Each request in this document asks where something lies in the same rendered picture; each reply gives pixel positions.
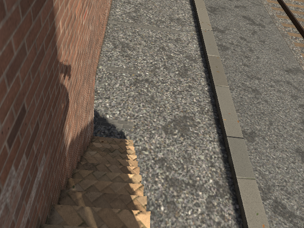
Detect stairs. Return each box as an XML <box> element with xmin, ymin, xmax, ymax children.
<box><xmin>39</xmin><ymin>136</ymin><xmax>151</xmax><ymax>228</ymax></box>

